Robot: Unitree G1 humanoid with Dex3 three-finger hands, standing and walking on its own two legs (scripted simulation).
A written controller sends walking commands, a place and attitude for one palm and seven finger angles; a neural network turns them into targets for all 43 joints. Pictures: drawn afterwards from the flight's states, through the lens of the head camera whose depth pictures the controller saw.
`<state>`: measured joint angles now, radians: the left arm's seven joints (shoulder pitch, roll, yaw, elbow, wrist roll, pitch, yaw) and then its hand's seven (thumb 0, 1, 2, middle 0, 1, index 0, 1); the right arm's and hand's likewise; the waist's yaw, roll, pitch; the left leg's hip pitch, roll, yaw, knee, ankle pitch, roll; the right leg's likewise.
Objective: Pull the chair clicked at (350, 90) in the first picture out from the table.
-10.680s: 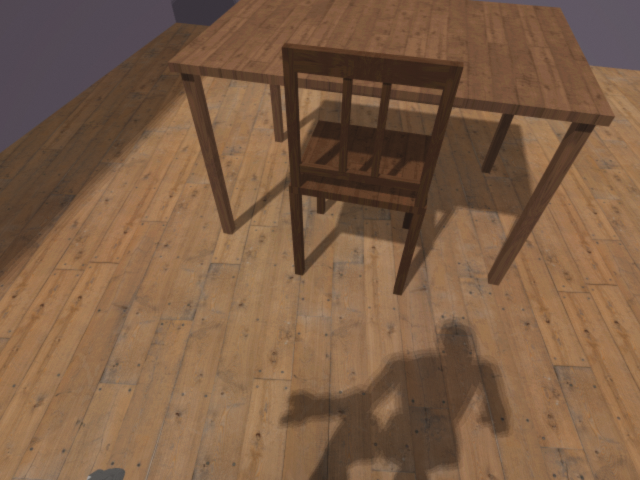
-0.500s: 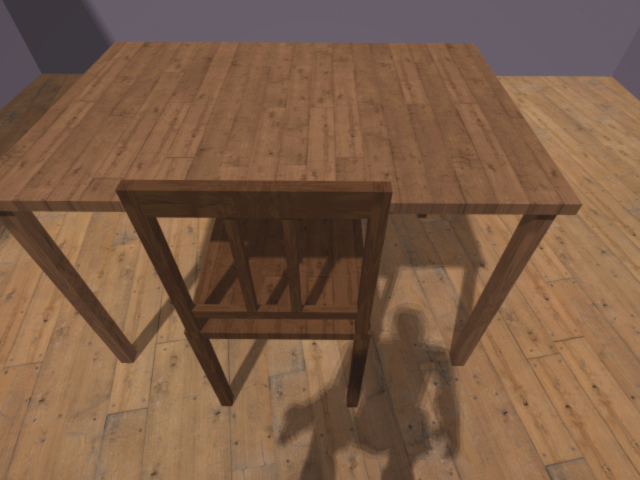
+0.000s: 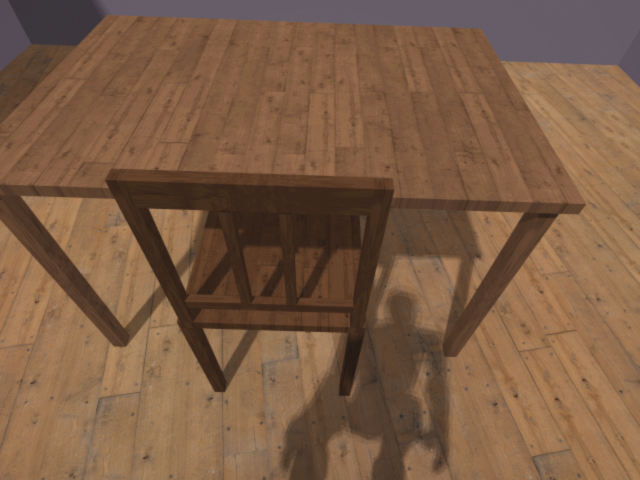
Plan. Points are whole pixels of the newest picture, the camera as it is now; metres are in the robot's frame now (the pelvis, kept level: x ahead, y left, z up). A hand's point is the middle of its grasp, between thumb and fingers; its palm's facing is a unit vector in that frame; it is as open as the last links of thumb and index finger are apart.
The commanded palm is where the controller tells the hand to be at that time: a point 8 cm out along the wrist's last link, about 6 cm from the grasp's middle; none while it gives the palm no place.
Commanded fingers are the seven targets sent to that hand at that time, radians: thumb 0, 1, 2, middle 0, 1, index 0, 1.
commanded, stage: look again from close up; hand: left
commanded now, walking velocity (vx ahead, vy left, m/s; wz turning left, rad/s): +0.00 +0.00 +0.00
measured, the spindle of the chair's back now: (237, 259) +0.48 +0.18 -0.09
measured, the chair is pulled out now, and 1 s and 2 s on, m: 0.00 0.00 0.00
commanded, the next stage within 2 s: raise the hand toward the chair's back in 0.70 s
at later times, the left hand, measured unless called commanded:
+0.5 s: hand out of the picture +0.01 +0.17 -0.18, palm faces +0.02 -0.98 -0.19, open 7.4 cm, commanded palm none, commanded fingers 0.00 0.90 0.90 -0.20 -0.30 -0.20 -0.30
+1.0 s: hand (183, 430) +0.18 +0.18 -0.05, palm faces +0.23 -0.97 -0.12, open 7.7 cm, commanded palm +0.12 +0.22 -0.07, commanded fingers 0.00 0.64 0.79 -0.17 -0.26 -0.17 -0.26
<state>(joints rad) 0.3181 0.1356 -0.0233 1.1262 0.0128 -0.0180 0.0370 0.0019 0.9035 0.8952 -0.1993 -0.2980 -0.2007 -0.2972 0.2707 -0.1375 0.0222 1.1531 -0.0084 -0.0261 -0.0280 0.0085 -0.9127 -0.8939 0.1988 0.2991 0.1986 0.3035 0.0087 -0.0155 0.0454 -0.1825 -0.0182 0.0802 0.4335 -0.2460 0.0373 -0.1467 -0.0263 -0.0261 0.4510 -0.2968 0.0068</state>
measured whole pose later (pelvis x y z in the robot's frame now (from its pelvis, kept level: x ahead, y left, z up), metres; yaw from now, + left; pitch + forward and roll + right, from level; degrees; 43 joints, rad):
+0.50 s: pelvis +0.01 -0.01 +0.00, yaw +0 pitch +0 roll +1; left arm 0.28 0.16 -0.01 1.11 0.01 -0.02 0.04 0.00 0.90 0.90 -0.20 -0.30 -0.20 -0.30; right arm 0.25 -0.15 0.02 1.15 -0.01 -0.03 -0.03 0.01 -0.92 -0.89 0.20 0.30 0.20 0.30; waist 0.01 -0.02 0.03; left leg -0.15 -0.02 0.07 0.41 -0.25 0.03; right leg -0.12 -0.02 -0.03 0.43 -0.31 0.00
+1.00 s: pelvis -0.01 -0.01 -0.02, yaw +3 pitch +5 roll +0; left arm 0.35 0.19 0.07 0.24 -0.15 -0.20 0.02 0.02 0.86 0.86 -0.19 -0.29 -0.19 -0.29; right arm 0.28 -0.25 0.00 0.81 -0.01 -0.28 -0.04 0.01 -0.91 -0.89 0.20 0.30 0.20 0.30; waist -0.02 0.01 -0.04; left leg -0.42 -0.02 0.02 0.64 -0.30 0.02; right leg -0.36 -0.04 -0.08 0.65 -0.38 -0.01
